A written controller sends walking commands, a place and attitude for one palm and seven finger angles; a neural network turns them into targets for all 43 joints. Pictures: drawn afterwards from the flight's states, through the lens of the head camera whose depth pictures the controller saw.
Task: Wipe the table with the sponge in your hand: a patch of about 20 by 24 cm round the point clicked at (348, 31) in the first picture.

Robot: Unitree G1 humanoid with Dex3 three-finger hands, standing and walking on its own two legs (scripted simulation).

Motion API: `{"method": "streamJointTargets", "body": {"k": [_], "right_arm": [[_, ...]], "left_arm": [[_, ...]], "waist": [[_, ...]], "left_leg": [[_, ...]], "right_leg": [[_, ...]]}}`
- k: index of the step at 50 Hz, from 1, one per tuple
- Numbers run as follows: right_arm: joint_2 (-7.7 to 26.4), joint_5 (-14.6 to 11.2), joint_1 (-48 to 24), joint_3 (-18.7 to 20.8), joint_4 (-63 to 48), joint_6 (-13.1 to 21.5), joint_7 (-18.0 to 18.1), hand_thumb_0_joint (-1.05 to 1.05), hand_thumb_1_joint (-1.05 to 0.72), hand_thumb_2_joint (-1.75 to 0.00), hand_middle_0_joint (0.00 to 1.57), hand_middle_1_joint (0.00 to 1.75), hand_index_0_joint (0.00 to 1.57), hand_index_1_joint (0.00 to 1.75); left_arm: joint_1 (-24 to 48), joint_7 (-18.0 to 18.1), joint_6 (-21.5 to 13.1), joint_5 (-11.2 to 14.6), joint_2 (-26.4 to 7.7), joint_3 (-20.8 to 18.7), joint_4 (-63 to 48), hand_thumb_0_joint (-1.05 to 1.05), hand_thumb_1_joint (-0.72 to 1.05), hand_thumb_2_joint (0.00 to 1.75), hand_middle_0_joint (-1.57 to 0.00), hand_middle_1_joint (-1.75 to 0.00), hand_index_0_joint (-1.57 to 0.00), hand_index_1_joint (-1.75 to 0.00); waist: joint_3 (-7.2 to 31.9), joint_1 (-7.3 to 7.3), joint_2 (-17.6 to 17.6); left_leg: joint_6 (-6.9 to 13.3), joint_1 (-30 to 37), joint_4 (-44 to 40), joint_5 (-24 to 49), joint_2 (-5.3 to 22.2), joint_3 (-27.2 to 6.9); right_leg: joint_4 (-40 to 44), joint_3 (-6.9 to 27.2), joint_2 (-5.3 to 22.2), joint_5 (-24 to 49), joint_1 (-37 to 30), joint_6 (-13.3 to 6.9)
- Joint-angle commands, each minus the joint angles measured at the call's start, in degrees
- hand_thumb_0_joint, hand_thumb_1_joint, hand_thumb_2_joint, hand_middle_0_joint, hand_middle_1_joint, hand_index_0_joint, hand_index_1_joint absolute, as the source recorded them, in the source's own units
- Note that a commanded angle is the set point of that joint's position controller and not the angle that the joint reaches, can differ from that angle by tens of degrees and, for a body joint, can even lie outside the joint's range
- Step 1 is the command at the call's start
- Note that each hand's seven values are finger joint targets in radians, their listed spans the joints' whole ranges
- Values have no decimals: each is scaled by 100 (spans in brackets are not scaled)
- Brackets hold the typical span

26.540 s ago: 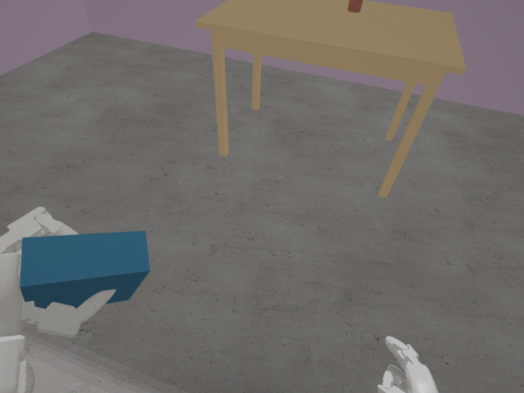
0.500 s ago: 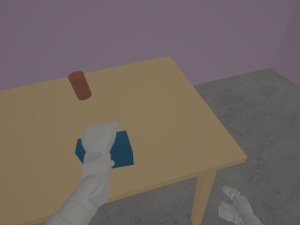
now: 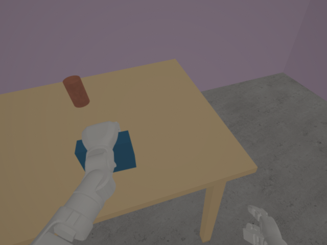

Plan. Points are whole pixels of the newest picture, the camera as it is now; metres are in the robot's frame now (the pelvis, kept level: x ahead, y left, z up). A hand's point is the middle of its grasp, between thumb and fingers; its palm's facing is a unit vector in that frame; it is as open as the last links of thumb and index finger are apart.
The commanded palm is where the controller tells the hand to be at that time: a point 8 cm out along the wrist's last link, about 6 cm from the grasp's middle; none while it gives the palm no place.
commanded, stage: wipe forward along the third lane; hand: left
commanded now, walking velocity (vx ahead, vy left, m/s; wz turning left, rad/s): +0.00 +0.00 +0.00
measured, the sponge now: (109, 158) +0.34 +0.20 +0.03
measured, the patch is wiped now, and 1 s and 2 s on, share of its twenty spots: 0.90 1.00 1.00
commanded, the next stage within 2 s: wipe back along the third lane in 1.02 s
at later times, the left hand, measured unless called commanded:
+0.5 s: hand (106, 134) +0.39 +0.21 +0.07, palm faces -0.05 -0.04 -1.00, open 8.9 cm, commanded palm +0.37 +0.22 +0.10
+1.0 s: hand (103, 121) +0.45 +0.24 +0.07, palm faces -0.08 -0.03 -1.00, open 8.9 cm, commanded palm +0.43 +0.24 +0.10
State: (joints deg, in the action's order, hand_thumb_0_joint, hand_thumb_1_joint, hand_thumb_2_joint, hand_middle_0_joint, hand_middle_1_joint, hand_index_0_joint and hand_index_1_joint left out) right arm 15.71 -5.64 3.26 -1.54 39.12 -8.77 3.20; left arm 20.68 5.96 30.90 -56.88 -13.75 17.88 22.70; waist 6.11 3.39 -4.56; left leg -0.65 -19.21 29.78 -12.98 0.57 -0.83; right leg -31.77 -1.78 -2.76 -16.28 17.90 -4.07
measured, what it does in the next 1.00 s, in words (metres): stands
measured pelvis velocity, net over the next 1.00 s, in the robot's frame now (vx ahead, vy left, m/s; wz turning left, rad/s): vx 0.01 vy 0.03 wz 0.00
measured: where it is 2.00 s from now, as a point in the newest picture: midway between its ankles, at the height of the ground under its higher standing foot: outside the picture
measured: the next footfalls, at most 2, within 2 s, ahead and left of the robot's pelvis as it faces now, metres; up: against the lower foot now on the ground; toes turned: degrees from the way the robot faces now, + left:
none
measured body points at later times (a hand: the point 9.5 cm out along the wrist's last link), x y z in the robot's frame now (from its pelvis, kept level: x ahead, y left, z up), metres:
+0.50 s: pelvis +0.00 +0.00 +0.00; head +0.00 -0.03 +0.45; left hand +0.39 +0.21 +0.12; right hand +0.16 -0.25 -0.12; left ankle +0.03 +0.14 -0.73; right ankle +0.00 -0.07 -0.73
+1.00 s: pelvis +0.01 +0.03 +0.00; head +0.04 +0.02 +0.45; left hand +0.45 +0.24 +0.12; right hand +0.14 -0.23 -0.13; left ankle +0.03 +0.14 -0.73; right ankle +0.00 -0.07 -0.73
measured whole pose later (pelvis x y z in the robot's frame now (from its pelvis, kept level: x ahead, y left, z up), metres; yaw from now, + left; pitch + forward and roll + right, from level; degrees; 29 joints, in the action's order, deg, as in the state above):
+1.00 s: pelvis +0.01 +0.03 +0.00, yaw +0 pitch +9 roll -1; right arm 14.8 -4.6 8.9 -0.5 41.9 -9.2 4.1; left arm 44.6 8.9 22.0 -57.6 -17.3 11.4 53.2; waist 7.3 -1.1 -2.8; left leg 0.9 -26.5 30.5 -13.3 -0.4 -0.5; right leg -29.3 -1.3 -1.9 -15.0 23.7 -1.8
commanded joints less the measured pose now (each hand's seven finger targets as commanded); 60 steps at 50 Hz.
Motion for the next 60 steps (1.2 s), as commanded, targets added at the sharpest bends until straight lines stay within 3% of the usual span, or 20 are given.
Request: {"method": "streamJointTargets", "body": {"k": [1, 2, 3, 5, 8, 9, 12, 13, 14, 18, 22, 24, 30, 36, 38, 40, 49, 50, 56, 60], "right_arm": [[554, 12, -1007, 185, -870, 281, 81, 0, -90, -90, 20, 30, 20, 30], [563, 18, -967, 182, -841, 287, 91, 0, -90, -90, 20, 30, 20, 30], [591, 34, -966, 198, -848, 282, 122, 0, -90, -90, 20, 30, 20, 30], [573, 12, -894, 188, -820, 280, 145, 0, -90, -90, 20, 30, 20, 30], [622, 33, -821, 198, -785, 275, 181, 0, -90, -90, 20, 30, 20, 30], [608, 33, -767, 200, -785, 272, 191, 0, -90, -90, 20, 30, 20, 30], [601, 30, -668, 214, -765, 280, 171, 0, -90, -90, 20, 30, 20, 30], [613, 35, -679, 220, -784, 279, 175, 0, -90, -90, 20, 30, 20, 30], [623, 47, -603, 228, -744, 276, 186, 0, -90, -90, 20, 30, 20, 30], [624, 41, -537, 248, -739, 268, 167, 0, -90, -90, 20, 30, 20, 30], [659, 48, -387, 251, -606, 260, 182, 0, -90, -90, 20, 30, 20, 30], [680, 62, -323, 267, -606, 263, 194, 0, -90, -90, 20, 30, 20, 30], [657, 69, -200, 298, -584, 212, 163, 0, -90, -90, 20, 30, 20, 30], [690, 89, -70, 304, -495, 186, 164, 0, -90, -90, 20, 30, 20, 30], [664, 88, -34, 315, -513, 183, 158, 0, -90, -90, 20, 30, 20, 30], [664, 106, 7, 325, -494, 169, 142, 0, -90, -90, 20, 30, 20, 30], [713, 161, 286, 363, -316, 162, 114, 0, -90, -90, 20, 30, 20, 30], [687, 158, 316, 366, -305, 158, 96, 0, -90, -90, 20, 30, 20, 30], [689, 200, 477, 415, -227, 154, 36, 0, -90, -90, 20, 30, 20, 30], [649, 214, 449, 448, -328, 121, -38, 0, -90, -90, 20, 30, 20, 30]], "left_arm": [[1540, 104, -11, -100, -748, -328, 205, 0, 10, 130, -120, -160, -120, -160], [1611, 109, -34, -104, -780, -348, 296, 0, 10, 130, -120, -160, -120, -160], [1574, 115, -55, -83, -1096, -671, 324, 0, 10, 130, -120, -160, -120, -160], [1961, 101, -98, -90, -788, -329, 431, 0, 10, 130, -120, -160, -120, -160], [1927, 111, -173, -80, -1297, -790, 702, 0, 10, 130, -120, -160, -120, -160], [2036, 107, -214, -98, -1106, -585, 748, 0, 10, 130, -120, -160, -120, -160], [2054, 115, -307, -144, -1055, -558, 930, 0, 10, 130, -120, -160, -120, -160], [2112, 122, -334, -118, -1228, -750, 900, 0, 10, 130, -120, -160, -120, -160], [2260, 138, -367, -120, -1181, -661, 971, 0, 10, 130, -120, -160, -120, -160], [2253, 180, -466, -105, -1270, -822, 1125, 0, 10, 130, -120, -160, -120, -160], [2755, 228, -502, -166, -1323, -744, 1538, 0, 10, 130, -120, -160, -120, -160], [2801, 240, -566, -148, -1466, -869, 1598, 0, 10, 130, -120, -160, -120, -160], [2890, 264, -635, -179, -1282, -765, 1829, 0, 10, 130, -120, -160, -120, -160], [3279, 310, -703, -250, -1539, -920, 2232, 0, 10, 130, -120, -160, -120, -160], [3467, 310, -755, -235, -1465, -916, 2212, 0, 10, 130, -120, -160, -120, -160], [3544, 343, -766, -256, -1289, -743, 2293, 0, 10, 130, -120, -160, -120, -160], [4329, 471, -804, -300, -1406, -835, 2850, 0, 10, 130, -120, -160, -120, -160], [4245, 481, -778, -320, -1329, -789, 2976, 0, 10, 130, -120, -160, -120, -160], [4558, 555, -795, -323, -1111, -687, 3192, 0, 10, 130, -120, -160, -120, -160], [3834, 579, -789, -199, -941, -763, 3069, 0, 10, 130, -120, -160, -120, -160]], "waist": [[483, -107, 1032], [558, -109, 1001], [623, -50, 1153], [582, -174, 1017], [717, -100, 1167], [712, -166, 1132], [716, -162, 951], [841, -127, 939], [839, -200, 992], [959, -163, 1030], [733, -304, 1047], [984, -281, 1134], [1113, -315, 977], [1073, -366, 917], [1272, -382, 971], [1226, -431, 752], [1433, -591, 826], [1416, -564, 682], [1554, -681, 752], [1830, -448, 761]], "left_leg": [[297, 88, -208, -10, -281, 102], [299, 79, -191, 34, -289, 112], [299, 51, -212, 40, -281, 55], [308, 44, -218, -23, -276, 114], [302, -36, -234, 24, -266, 64], [314, -43, -229, 13, -268, 111], [302, -44, -215, 53, -265, 111], [307, -40, -247, 92, -258, 66], [320, -37, -210, 97, -253, 122], [311, -113, -227, 225, -243, 77], [324, -165, -227, 25, -227, 125], [334, -176, -213, 132, -222, 112], [326, -113, -185, 386, -211, 150], [324, -151, -194, 405, -192, 131], [326, -98, -209, 568, -172, 91], [328, -39, -157, 599, -171, 145], [324, -2, -109, 764, -97, 40], [310, 8, -121, 764, -101, 40], [307, 86, -11, 950, -41, 4], [297, 171, -14, 1232, -45, 7]], "right_leg": [[933, 602, 267, 383, -58, 121], [909, 622, 274, 509, -115, 116], [944, 687, 261, 496, -183, 113], [940, 590, 285, 412, -78, 138], [965, 682, 286, 472, -238, 139], [950, 610, 302, 474, -225, 164], [930, 583, 293, 558, -150, 138], [939, 613, 277, 592, -222, 124], [929, 580, 298, 655, -239, 156], [882, 571, 281, 916, -309, 140], [959, 530, 295, 582, -57, 174], [897, 508, 297, 787, -244, 184], [822, 411, 294, 1237, -254, 170], [820, 373, 286, 1201, -136, 158], [766, 326, 266, 1368, -201, 131], [758, 310, 276, 1433, -99, 137], [646, 177, 215, 1407, 126, 118], [643, 146, 208, 1330, 189, 104], [568, 93, 156, 1437, 370, 100], [531, 73, 151, 1738, 42, 81]]}}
